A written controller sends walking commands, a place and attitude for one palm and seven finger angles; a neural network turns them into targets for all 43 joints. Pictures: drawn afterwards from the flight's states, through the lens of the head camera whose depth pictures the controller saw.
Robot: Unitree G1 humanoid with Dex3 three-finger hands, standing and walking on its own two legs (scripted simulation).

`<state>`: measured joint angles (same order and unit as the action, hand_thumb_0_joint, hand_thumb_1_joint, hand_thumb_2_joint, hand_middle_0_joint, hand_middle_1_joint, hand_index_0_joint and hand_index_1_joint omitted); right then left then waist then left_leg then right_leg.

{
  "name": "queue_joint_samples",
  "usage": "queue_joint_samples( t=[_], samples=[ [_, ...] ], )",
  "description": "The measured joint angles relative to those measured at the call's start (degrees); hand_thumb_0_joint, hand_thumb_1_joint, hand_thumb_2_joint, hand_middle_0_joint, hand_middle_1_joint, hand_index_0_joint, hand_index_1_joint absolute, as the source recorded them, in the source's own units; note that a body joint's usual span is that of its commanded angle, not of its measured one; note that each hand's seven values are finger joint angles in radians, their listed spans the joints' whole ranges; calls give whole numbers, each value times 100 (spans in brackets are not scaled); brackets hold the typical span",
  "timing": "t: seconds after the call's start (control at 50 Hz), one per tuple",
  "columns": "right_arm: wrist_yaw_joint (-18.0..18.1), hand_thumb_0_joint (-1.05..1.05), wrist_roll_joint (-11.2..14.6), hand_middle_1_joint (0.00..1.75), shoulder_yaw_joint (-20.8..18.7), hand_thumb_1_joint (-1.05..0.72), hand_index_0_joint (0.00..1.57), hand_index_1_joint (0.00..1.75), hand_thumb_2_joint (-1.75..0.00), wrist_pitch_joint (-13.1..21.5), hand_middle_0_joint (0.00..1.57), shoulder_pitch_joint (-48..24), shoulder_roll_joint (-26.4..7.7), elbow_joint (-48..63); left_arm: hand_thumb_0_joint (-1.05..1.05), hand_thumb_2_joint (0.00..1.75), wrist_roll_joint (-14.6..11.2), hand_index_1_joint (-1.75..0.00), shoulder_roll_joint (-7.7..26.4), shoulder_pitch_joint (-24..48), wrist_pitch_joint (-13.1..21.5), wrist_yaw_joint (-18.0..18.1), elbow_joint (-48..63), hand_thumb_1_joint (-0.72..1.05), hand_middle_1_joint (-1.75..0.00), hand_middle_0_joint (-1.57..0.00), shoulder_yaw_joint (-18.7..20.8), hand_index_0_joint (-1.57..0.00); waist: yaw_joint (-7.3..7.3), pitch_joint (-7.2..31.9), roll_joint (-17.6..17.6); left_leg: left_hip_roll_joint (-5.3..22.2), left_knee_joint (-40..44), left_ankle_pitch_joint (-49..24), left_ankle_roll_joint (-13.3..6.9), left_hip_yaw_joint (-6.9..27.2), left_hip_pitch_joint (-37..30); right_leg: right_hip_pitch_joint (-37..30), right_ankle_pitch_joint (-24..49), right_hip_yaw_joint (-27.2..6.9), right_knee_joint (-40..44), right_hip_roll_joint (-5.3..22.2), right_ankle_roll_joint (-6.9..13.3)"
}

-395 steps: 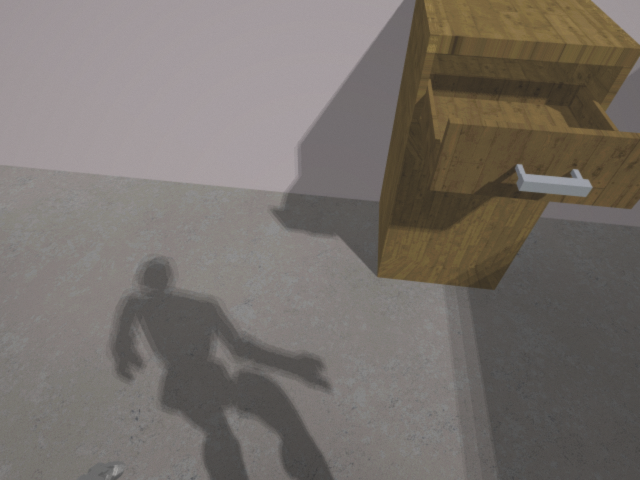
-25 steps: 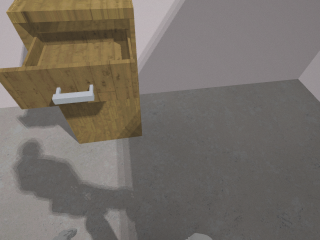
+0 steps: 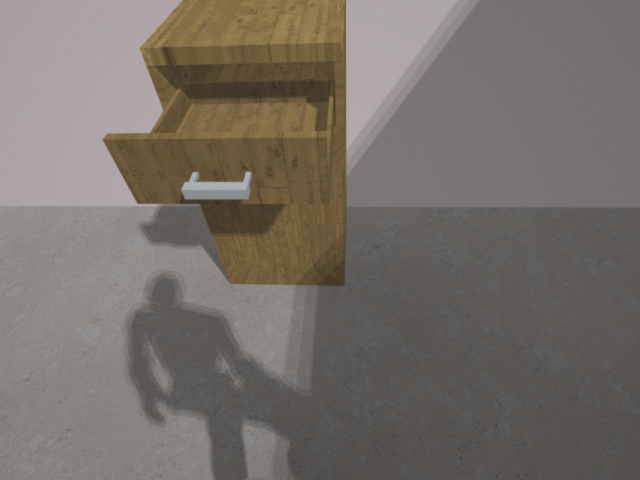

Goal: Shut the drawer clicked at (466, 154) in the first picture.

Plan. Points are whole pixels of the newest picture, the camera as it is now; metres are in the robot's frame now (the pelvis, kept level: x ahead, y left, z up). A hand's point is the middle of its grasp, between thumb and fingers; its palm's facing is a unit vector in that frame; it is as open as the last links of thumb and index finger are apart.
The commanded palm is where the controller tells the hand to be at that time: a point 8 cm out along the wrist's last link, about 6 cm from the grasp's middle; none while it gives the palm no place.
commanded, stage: take the last steps up to it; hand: left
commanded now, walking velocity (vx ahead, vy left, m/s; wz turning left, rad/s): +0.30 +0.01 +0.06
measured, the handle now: (218, 183) +0.61 +0.24 +0.01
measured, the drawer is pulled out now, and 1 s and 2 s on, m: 0.30 0.30 0.30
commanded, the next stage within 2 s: come to a stop and stand still in 0.98 s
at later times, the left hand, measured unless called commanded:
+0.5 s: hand out of the picture +0.09 +0.24 -0.18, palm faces +0.08 -0.99 -0.15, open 7.4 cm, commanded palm none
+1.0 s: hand (237, 389) +0.29 +0.17 -0.17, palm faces +0.05 -0.97 -0.23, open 7.2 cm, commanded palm none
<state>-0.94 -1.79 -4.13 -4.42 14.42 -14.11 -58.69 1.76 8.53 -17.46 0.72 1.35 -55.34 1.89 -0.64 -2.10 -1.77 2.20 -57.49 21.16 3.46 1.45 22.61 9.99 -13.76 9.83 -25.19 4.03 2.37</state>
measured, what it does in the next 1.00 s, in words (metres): walks ahead: left foot, then right foot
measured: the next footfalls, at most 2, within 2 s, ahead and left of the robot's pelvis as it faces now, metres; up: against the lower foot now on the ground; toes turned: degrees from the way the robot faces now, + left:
left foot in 0.18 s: +0.04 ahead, +0.15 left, +0.00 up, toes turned +7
right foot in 0.72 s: +0.31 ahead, -0.10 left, +0.00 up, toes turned -8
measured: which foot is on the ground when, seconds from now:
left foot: up 0.00-0.16, down 0.18-0.74, up 0.76-1.00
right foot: down 0.00-0.20, up 0.22-0.70, down 0.72-1.00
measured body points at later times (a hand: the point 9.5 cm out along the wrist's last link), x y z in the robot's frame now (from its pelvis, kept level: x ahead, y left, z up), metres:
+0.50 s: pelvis +0.08 +0.06 +0.00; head +0.07 +0.08 +0.45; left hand +0.09 +0.29 -0.17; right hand +0.03 -0.16 -0.15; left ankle +0.00 +0.14 -0.75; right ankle +0.16 -0.08 -0.67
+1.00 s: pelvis +0.23 -0.01 +0.00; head +0.23 -0.02 +0.44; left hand +0.29 +0.23 -0.15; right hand +0.26 -0.24 -0.16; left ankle +0.28 +0.13 -0.69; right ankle +0.27 -0.09 -0.75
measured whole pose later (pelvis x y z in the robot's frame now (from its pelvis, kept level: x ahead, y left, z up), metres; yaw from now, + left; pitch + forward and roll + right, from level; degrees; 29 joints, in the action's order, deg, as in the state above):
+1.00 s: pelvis +0.23 -0.01 +0.00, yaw +0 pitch -2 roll +0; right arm 0.2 -1.7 -3.3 0.4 15.0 -9.7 -59.6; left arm 1.3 9.3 -13.0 2.9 1.4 -60.3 2.8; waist 1.5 -1.4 -1.9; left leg 6.5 -55.7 16.0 1.7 -3.2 29.2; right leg 11.9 -10.2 9.5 -23.6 -0.4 4.2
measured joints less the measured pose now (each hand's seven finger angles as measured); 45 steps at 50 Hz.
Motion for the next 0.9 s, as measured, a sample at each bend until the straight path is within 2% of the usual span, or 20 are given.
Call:
queue_joint_samples(
  t=[0.12,0.18,0.22,0.26,0.3,0.36,0.48,0.6,0.68,0.72,0.74,0.78,0.82,0.86,0.9],
  samples=[
    [-39,1,22,30,103,-91,20,30,-90,198,20,-198,163,-21,0,90,49,-30,127,-510,59,-45,-481,90,-30,-20,42,-20,-280,126,186,33,1575,242,-218,-421,-574,-108,57,121,173,70,-133],
    [-9,1,41,30,185,-91,20,30,-90,409,20,-260,265,54,0,90,5,-30,183,-784,-11,-63,-754,90,-30,-20,64,-20,-326,221,211,0,2742,-54,-320,-626,-1112,-48,-129,143,-112,67,-251],
    [45,0,28,30,217,-91,20,30,-90,550,20,-285,387,79,1,90,-16,-30,218,-878,-120,-81,-924,90,-30,-20,67,-20,-282,217,290,-44,2789,-483,-480,-666,-1168,200,-769,-23,-845,80,-269],
    [94,0,25,30,253,-91,20,30,-90,627,20,-183,516,94,1,90,14,-30,223,-896,-240,-94,-1028,90,-30,-20,65,-20,-226,229,348,-77,2781,-359,-553,-727,-1313,616,-1155,-284,-1923,27,-234],
    [207,-1,57,30,197,-94,20,30,-90,690,20,-28,528,95,1,90,29,-30,204,-820,-259,-139,-1048,90,-29,-20,81,-20,-143,228,366,-134,3060,-361,-588,-743,-1552,1065,-924,-439,-2794,27,-233],
    [235,-1,73,30,235,-95,20,30,-90,746,20,243,520,-52,1,90,32,-30,203,-574,-182,-192,-939,91,-29,-20,112,-20,-107,175,414,-232,3562,-541,-613,-754,-1905,1627,-336,-575,-3394,100,-300],
    [260,0,96,30,309,-93,20,30,-90,782,20,834,670,-431,1,90,2,-30,196,45,-149,-201,-651,91,-29,-20,165,-19,-31,87,472,-349,4083,-560,-611,-800,-2401,2324,291,-709,-3504,214,-424],
    [264,0,32,30,313,-92,20,30,-90,791,20,1274,827,-679,1,90,-26,-30,198,704,-171,-223,-446,91,-29,-20,176,-19,241,-74,364,-278,4169,-280,-463,-840,-2731,2332,368,-551,-2512,236,-354],
    [245,0,-12,30,289,-91,20,30,-90,753,20,1445,832,-819,1,90,-43,-30,180,1096,-88,-236,-283,91,-29,-20,163,-19,437,-218,181,-81,3891,132,-264,-863,-2856,1889,142,-391,-1488,66,-158],
    [216,0,16,30,277,-91,20,30,-90,719,20,1556,845,-897,1,90,-31,-30,205,1186,80,-241,-180,91,-29,-20,133,-19,448,-236,140,57,3190,530,-199,-842,-2697,1405,356,-293,-860,-55,-29],
    [192,0,52,30,269,-91,20,30,-90,688,20,1557,860,-932,0,90,-18,-30,216,1225,192,-219,-145,91,-29,-20,142,-19,409,-248,160,119,2377,637,-242,-812,-2369,1373,677,-272,-861,-64,48],
    [175,0,109,30,238,-91,20,30,-90,594,20,1358,790,-934,0,90,-58,-30,143,1267,320,-169,-127,91,-29,-20,118,-20,380,-371,38,156,372,779,-356,-441,-1501,1334,373,-176,-1187,-160,149],
    [170,1,99,30,180,-91,20,30,-90,523,20,1117,695,-834,0,90,-80,-30,64,1175,306,-131,-167,91,-29,-20,78,-20,360,-362,-22,151,-878,542,-413,-296,-720,1097,151,-121,-1062,-228,177],
    [166,1,55,30,137,-91,20,30,-90,482,20,849,592,-670,0,90,-74,-30,-26,1011,252,-73,-256,91,-29,-20,51,-20,341,-280,-50,231,-1219,183,-397,-320,-111,828,197,-92,-725,-284,144],
    [163,1,23,30,113,-91,20,30,-90,468,20,592,523,-469,-1,90,-106,-30,-36,837,255,41,-301,93,-30,-20,147,-20,322,-170,-52,318,-992,-83,-331,-352,322,602,287,-61,-386,-338,159]
  ],
)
